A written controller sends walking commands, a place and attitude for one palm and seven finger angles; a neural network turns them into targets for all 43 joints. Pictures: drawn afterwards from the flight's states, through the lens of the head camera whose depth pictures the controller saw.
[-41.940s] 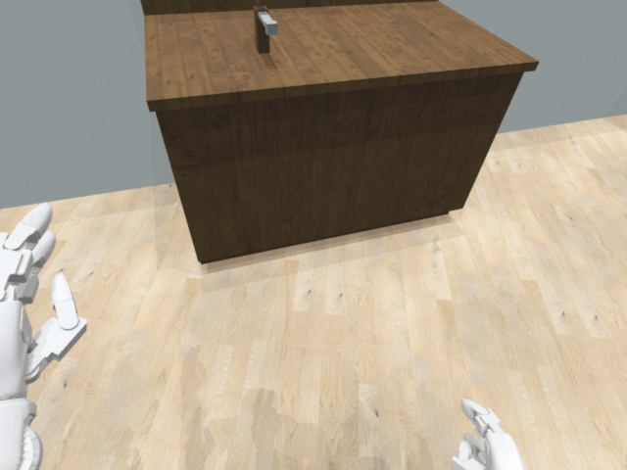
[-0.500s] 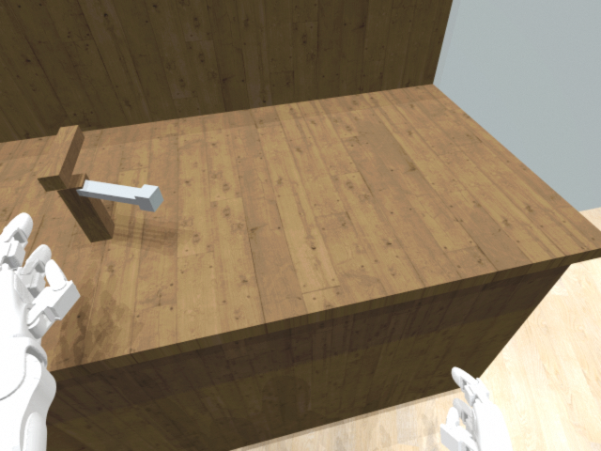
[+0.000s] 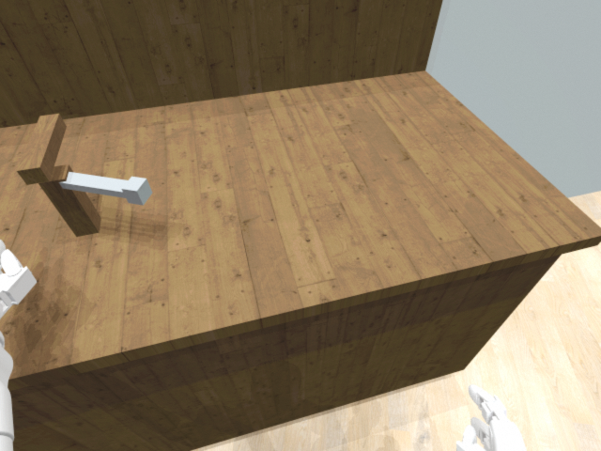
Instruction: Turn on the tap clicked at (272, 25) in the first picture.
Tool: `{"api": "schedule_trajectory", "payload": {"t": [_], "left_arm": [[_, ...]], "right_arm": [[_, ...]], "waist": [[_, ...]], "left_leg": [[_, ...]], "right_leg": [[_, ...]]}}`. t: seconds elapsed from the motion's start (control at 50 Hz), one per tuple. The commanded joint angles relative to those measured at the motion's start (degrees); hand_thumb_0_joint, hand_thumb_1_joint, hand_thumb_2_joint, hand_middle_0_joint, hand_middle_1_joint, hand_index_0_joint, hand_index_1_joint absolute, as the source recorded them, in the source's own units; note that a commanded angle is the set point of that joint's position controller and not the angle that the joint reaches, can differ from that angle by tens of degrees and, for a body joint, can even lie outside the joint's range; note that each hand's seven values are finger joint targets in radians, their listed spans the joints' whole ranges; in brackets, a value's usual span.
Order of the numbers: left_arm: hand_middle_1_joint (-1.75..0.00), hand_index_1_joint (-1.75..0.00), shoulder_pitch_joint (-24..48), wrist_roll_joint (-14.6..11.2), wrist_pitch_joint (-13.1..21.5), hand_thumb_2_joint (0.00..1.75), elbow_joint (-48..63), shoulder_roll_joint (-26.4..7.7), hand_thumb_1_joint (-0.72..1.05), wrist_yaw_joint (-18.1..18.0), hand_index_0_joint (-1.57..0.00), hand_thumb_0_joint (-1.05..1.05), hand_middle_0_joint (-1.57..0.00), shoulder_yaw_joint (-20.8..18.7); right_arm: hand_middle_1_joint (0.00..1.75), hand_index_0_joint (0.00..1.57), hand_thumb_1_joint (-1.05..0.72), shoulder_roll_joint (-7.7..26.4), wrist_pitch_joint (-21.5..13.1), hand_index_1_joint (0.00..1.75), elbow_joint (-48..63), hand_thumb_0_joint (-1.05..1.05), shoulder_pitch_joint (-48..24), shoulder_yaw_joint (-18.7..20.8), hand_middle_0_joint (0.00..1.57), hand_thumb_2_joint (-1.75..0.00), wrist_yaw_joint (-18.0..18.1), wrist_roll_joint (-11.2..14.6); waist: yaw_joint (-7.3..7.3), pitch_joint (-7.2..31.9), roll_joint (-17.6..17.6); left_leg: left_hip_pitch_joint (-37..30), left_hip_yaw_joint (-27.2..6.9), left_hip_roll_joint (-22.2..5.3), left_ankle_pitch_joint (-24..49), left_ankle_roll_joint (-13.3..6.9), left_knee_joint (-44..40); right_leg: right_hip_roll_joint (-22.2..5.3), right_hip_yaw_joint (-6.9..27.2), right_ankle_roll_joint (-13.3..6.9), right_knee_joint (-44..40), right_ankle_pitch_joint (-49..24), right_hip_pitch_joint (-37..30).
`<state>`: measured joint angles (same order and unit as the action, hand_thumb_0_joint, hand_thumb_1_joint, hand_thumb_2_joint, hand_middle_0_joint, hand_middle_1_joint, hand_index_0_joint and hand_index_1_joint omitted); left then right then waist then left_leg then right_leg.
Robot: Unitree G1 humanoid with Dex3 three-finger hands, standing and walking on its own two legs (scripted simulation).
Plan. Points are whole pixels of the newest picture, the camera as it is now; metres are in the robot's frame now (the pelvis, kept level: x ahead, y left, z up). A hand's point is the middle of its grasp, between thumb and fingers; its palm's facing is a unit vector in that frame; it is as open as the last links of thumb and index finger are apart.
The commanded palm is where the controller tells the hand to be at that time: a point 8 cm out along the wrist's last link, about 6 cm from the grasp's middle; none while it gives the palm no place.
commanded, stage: reach beside the lever's end, fingers flat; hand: left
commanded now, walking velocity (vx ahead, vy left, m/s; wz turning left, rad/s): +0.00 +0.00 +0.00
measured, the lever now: (137, 190) +0.42 +0.29 +0.12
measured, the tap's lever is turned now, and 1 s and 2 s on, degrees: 63 63 63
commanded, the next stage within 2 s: push the lever round in 0.66 s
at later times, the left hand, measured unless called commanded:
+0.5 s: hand (30, 260) +0.29 +0.39 +0.10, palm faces +0.58 -0.81 -0.11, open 7.9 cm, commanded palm +0.24 +0.42 +0.11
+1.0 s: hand (35, 264) +0.29 +0.38 +0.11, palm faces +0.58 -0.81 -0.09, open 7.9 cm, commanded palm +0.24 +0.40 +0.11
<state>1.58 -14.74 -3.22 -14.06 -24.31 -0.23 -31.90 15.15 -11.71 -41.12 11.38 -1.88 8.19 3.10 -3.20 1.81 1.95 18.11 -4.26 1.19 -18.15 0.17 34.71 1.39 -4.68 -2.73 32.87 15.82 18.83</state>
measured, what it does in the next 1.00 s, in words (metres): stands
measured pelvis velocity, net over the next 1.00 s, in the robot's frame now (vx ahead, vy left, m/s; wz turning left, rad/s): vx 0.01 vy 0.02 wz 0.00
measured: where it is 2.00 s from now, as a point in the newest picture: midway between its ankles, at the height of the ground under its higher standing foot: outside the picture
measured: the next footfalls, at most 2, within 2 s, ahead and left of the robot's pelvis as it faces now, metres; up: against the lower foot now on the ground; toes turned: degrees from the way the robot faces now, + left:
none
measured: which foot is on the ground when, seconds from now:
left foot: down 0.00-1.00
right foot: down 0.00-1.00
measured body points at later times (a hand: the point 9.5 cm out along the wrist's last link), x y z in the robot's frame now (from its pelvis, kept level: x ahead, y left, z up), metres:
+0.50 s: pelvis +0.01 +0.02 +0.00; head +0.03 +0.01 +0.45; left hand +0.26 +0.43 +0.11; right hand +0.14 -0.24 -0.10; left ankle +0.00 +0.12 -0.73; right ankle +0.02 -0.09 -0.73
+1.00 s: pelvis +0.01 +0.02 +0.00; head +0.03 +0.01 +0.45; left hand +0.25 +0.42 +0.11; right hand +0.19 -0.22 -0.09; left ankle +0.00 +0.12 -0.73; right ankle +0.02 -0.09 -0.73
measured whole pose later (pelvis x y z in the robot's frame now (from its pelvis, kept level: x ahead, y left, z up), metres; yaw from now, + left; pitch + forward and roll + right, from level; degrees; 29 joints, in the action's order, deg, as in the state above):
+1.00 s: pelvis +0.01 +0.02 +0.00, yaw +0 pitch +4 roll -1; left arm 3.9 -13.4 1.2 -17.8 -23.3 1.4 -31.9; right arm 14.2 -10.5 -38.9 12.0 -1.7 7.0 2.4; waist -3.0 3.1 1.7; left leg 21.3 -3.7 2.0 -19.9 -1.0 37.1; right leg 0.7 -4.2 -1.4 34.1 16.9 21.5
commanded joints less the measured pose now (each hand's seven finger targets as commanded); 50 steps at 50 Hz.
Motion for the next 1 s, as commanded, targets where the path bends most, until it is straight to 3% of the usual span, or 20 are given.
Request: {"api": "schedule_trajectory", "payload": {"t": [0.0, 0.06, 0.1, 0.14, 0.2, 0.24, 0.28, 0.34, 0.4, 0.44, 0.48, 0.54, 0.62, 0.7, 0.76, 0.82, 0.84, 0.88, 0.92, 0.98], "left_arm": [[-0.15, -0.15, 15.3, 0.4, 6.6, 0.9, 9.5, -19.7, 0.9, 1.2, -0.15, 0.0, -0.15, -5.9], [-0.15, -0.15, 16.2, 0.9, 8.2, 0.9, 8.4, -20.4, 0.9, 1.6, -0.15, 0.0, -0.15, -6.3], [-0.15, -0.15, 17.7, 0.6, 8.5, 0.9, 6.8, -19.4, 0.9, 2.3, -0.15, 0.0, -0.15, -5.0], [-0.15, -0.15, 15.3, 0.9, 8.7, 0.9, 4.4, -22.8, 0.9, 2.2, -0.15, 0.0, -0.15, -8.5], [-0.15, -0.15, 18.7, 0.9, 8.6, 0.9, 2.8, -21.8, 0.9, 3.2, -0.15, 0.0, -0.15, -6.6], [-0.15, -0.15, 20.6, 1.7, 9.4, 0.9, 1.5, -24.7, 0.9, 3.0, -0.15, 0.0, -0.15, -8.4], [-0.15, -0.15, 21.9, 1.6, 10.2, 0.9, 3.2, -21.8, 0.9, 3.3, -0.15, 0.0, -0.15, -5.6], [-0.15, -0.15, 18.2, 1.7, 11.0, 0.9, 2.9, -22.7, 0.9, 3.2, -0.15, 0.0, -0.15, -7.4], [-0.15, -0.15, 14.2, 0.7, 10.6, 0.9, 1.6, -22.6, 0.9, 3.7, -0.15, 0.0, -0.15, -8.9], [-0.15, -0.15, 13.6, 1.0, 11.0, 0.9, 4.4, -23.4, 0.9, 3.3, -0.15, 0.0, -0.15, -9.9], [-0.15, -0.15, 11.5, 0.8, 11.0, 0.9, 7.2, -20.7, 0.9, 3.0, -0.15, 0.0, -0.15, -8.2], [-0.15, -0.15, 10.8, 0.5, 11.3, 0.9, 9.0, -19.9, 0.9, 2.3, -0.15, 0.0, -0.15, -8.5], [-0.15, -0.15, 13.8, 0.0, 10.2, 0.9, 6.9, -18.2, 0.9, 2.7, -0.15, 0.0, -0.15, -6.5], [-0.15, -0.15, 16.4, 1.1, 10.6, 0.9, 11.2, -18.2, 0.9, 2.5, -0.15, 0.0, -0.15, -4.8], [-0.15, -0.15, 16.8, 1.2, 10.3, 0.9, 8.7, -17.6, 0.9, 2.2, -0.15, 0.0, -0.15, -4.5], [-0.15, -0.15, 14.9, 0.5, 9.4, 0.9, 8.0, -17.2, 0.9, 2.7, -0.15, 0.0, -0.15, -4.7], [-0.15, -0.15, 14.7, 1.1, 9.2, 0.9, 8.0, -18.9, 0.9, 2.1, -0.15, 0.0, -0.15, -6.2], [-0.15, -0.15, 16.0, 1.1, 8.8, 0.9, 8.6, -17.3, 0.9, 1.9, -0.15, 0.0, -0.15, -4.7], [-0.15, -0.15, 13.6, 1.0, 8.9, 0.9, 9.8, -16.8, 0.9, 1.7, -0.15, 0.0, -0.15, -4.7], [-0.15, -0.15, 13.6, 1.3, 9.3, 0.9, 11.2, -16.1, 0.9, 0.8, -0.15, 0.0, -0.15, -4.4]], "right_arm": [[0.3, 0.2, -0.9, 7.6, -3.4, 0.3, 8.2, 0.0, -3.9, 2.9, 0.2, -0.9, 0.4, -0.1], [0.3, 0.2, -0.9, 7.7, -3.4, 0.3, 8.2, 0.0, -3.3, 3.0, 0.2, -0.9, 0.3, -0.2], [0.3, 0.2, -0.9, 8.0, -3.5, 0.3, 8.3, 0.0, -2.7, 3.0, 0.2, -0.9, 0.3, -0.2], [0.3, 0.2, -0.9, 8.3, -3.2, 0.3, 7.9, 0.0, -2.5, 3.1, 0.2, -0.9, 0.3, -0.2], [0.3, 0.2, -0.9, 8.5, -2.9, 0.3, 8.3, 0.0, -1.3, 3.2, 0.2, -0.9, 0.2, -0.2], [0.3, 0.2, -0.9, 8.6, -2.7, 0.3, 7.7, 0.0, -1.0, 3.1, 0.2, -0.9, 0.2, -0.1], [0.3, 0.2, -0.9, 8.5, -2.8, 0.3, 8.3, 0.0, -0.4, 3.3, 0.2, -0.9, 0.0, -0.4], [0.3, 0.2, -0.9, 8.4, -2.5, 0.3, 8.3, 0.0, -0.2, 3.5, 0.2, -0.9, -0.2, -0.5], [0.3, 0.2, -0.9, 8.6, -2.1, 0.3, 8.9, 0.0, 0.5, 3.9, 0.2, -0.9, -0.5, -0.6], [0.3, 0.2, -0.9, 8.1, -2.0, 0.3, 9.0, 0.0, -0.2, 3.8, 0.2, -0.9, -0.7, -0.4], [0.3, 0.2, -0.9, 7.9, -2.2, 0.3, 9.8, 0.0, 0.1, 4.0, 0.2, -0.9, -1.0, -0.7], [0.3, 0.2, -0.9, 7.8, -2.4, 0.3, 9.4, 0.0, -0.6, 3.9, 0.2, -0.9, -0.9, -0.7], [0.3, 0.2, -0.9, 8.2, -2.3, 0.3, 8.7, 0.0, -0.6, 3.9, 0.2, -0.9, -0.3, -0.5], [0.3, 0.2, -0.9, 7.8, -2.7, 0.3, 8.8, 0.0, -1.2, 3.7, 0.2, -0.9, 0.0, -0.7], [0.3, 0.2, -0.9, 8.0, -2.5, 0.3, 8.2, 0.0, -1.0, 3.5, 0.2, -0.9, 0.2, -0.7], [0.3, 0.2, -0.9, 7.9, -2.3, 0.3, 8.7, 0.0, -1.4, 3.5, 0.2, -0.9, 0.1, -0.6], [0.3, 0.2, -0.9, 7.7, -2.0, 0.3, 8.5, 0.0, -1.9, 3.4, 0.2, -0.9, 0.1, -0.4], [0.3, 0.2, -0.9, 7.6, -1.8, 0.3, 9.0, 0.0, -1.6, 3.5, 0.2, -0.9, -0.1, -0.6], [0.3, 0.2, -0.9, 7.4, -1.8, 0.3, 9.6, 0.0, -1.7, 3.6, 0.2, -0.9, -0.4, -0.7], [0.3, 0.2, -0.9, 7.4, -1.6, 0.3, 9.6, 0.0, -1.5, 3.6, 0.2, -0.9, -0.7, -0.8]], "waist": [[0.65, 10.5, 4.0], [0.7, 10.7, 5.0], [1.33, 10.4, 3.2], [0.37, 10.3, 3.4], [1.4, 11.1, 3.3], [1.41, 10.3, 4.3], [1.85, 12.6, 5.1], [0.82, 13.6, 5.6], [0.31, 13.7, 2.4], [-0.46, 13.7, 6.2], [-0.53, 14.5, 6.4], [-0.24, 12.5, 5.2], [1.48, 9.9, 3.1], [1.16, 12.5, 7.6], [1.74, 11.6, 3.7], [0.75, 12.5, 4.1], [0.33, 12.2, 5.5], [0.89, 13.0, 3.9], [-0.07, 14.2, 5.8], [0.19, 14.2, 3.7]], "left_leg": [[0.6, 0.8, 0.8, 10.6, -1.9, -4.4], [0.5, 0.6, 0.8, 10.3, -1.9, -4.4], [0.8, 0.3, 0.7, 9.3, -2.0, -4.4], [1.8, 0.2, 0.7, 9.8, -2.0, -4.2], [1.9, 0.2, 0.8, 9.7, -1.9, -3.9], [2.5, -0.1, 0.6, 9.1, -1.9, -3.7], [1.0, 0.0, 0.7, 10.0, -1.9, -3.5], [0.6, -0.2, 0.4, 12.9, -1.6, -3.2], [2.0, 0.0, 0.3, 14.1, -1.5, -3.2], [1.0, 0.0, 0.2, 16.1, -1.1, -3.2], [-0.4, -0.2, 0.0, 18.0, -0.8, -3.4], [-0.3, -0.6, -0.3, 18.3, -0.4, -3.5], [0.8, -0.7, -0.1, 12.9, -0.7, -3.8], [-1.8, -1.0, -0.1, 14.7, 0.0, -3.8], [-0.9, -1.1, -0.1, 14.8, -0.1, -3.5], [-0.4, -0.9, 0.2, 15.1, 0.0, -3.5], [-0.4, -0.8, 0.1, 15.1, 0.0, -3.4], [-0.7, -0.9, 0.0, 16.2, 0.1, -3.3], [-1.2, -0.5, 0.1, 17.9, 0.3, -3.1], [-1.3, -0.7, -0.1, 19.6, 0.3, -3.0]], "right_leg": [[-1.4, 2.9, 1.5, -4.7, -9.1, -5.7], [-1.3, 2.7, 1.3, -4.3, -8.4, -4.9], [-1.1, 2.4, 1.4, -4.3, -7.5, -3.8], [-1.1, 2.4, 1.3, -4.1, -7.7, -4.5], [-1.0, 2.3, 1.5, -3.7, -7.8, -3.3], [-1.0, 2.4, 1.3, -3.6, -6.7, -2.7], [-0.8, 2.4, 1.2, -3.3, -7.6, -2.5], [-0.7, 2.2, 1.0, -2.7, -9.8, -3.7], [-0.6, 1.9, 1.2, -2.5, -11.4, -4.6], [-0.8, 1.9, 0.9, -2.2, -12.3, -5.1], [-0.6, 1.5, 0.9, -2.0, -12.7, -4.7], [-0.5, 1.2, 0.9, -2.0, -12.1, -3.8], [-0.5, 1.3, 1.1, -2.7, -8.4, -1.0], [-0.6, 1.4, 0.7, -2.2, -8.7, -1.5], [-0.5, 1.2, 0.8, -2.0, -9.4, -1.2], [-0.7, 1.3, 0.8, -2.0, -10.2, -2.5], [-0.7, 1.4, 0.7, -2.0, -10.0, -2.7], [-0.7, 1.2, 0.8, -1.9, -11.1, -2.7], [-0.7, 1.3, 0.7, -1.6, -12.2, -3.8], [-0.6, 1.2, 0.8, -1.5, -13.8, -4.4]]}}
